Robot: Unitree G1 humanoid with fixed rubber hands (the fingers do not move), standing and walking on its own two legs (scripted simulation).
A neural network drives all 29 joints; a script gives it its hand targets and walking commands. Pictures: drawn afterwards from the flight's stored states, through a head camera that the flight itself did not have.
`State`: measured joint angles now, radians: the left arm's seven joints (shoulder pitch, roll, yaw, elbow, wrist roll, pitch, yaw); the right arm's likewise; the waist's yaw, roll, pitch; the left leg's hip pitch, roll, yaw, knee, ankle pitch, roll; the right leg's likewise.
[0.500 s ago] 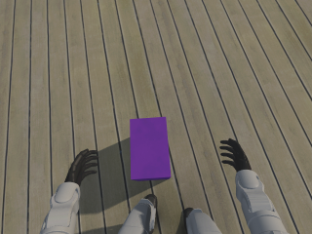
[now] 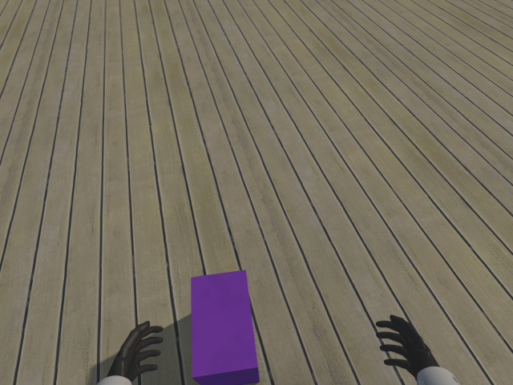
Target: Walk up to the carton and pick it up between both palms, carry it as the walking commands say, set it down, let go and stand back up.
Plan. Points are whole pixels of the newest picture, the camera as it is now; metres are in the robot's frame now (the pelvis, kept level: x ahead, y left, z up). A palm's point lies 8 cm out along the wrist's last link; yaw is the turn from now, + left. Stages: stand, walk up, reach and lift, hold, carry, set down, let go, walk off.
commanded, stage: let go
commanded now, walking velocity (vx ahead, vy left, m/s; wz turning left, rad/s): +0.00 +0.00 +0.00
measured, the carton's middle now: (226, 331) +0.36 +0.13 -0.63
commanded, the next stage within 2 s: stand in 0.26 s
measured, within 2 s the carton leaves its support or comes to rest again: neither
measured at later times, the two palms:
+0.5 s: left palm out of the picture +0.10 +0.29 -0.10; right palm out of the picture +0.12 -0.25 -0.09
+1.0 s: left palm out of the picture +0.04 +0.31 -0.11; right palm out of the picture +0.02 -0.25 -0.11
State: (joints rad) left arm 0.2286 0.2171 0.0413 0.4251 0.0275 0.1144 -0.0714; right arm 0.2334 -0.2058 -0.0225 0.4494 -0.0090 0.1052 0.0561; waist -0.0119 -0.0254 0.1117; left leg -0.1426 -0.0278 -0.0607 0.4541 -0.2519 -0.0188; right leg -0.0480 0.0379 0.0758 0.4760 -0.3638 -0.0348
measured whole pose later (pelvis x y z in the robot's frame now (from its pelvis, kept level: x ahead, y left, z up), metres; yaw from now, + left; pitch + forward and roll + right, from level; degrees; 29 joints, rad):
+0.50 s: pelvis +0.00 +0.02 +0.00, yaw -1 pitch +0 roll +0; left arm 0.30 0.29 0.07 0.71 0.03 0.05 0.02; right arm 0.21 -0.27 -0.03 0.80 -0.05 0.00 -0.02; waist 0.01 -0.02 -0.08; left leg -0.23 -0.02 -0.03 0.52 -0.28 0.00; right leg -0.11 0.04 0.08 0.48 -0.36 -0.02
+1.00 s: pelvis -0.01 +0.03 +0.00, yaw -2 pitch -2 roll +0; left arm 0.36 0.30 0.03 0.85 0.04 -0.01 0.02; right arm 0.28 -0.29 -0.04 0.99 -0.05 -0.02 -0.01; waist -0.01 -0.02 -0.07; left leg -0.19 -0.03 0.01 0.46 -0.24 0.02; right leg -0.10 0.02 0.10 0.45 -0.32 0.01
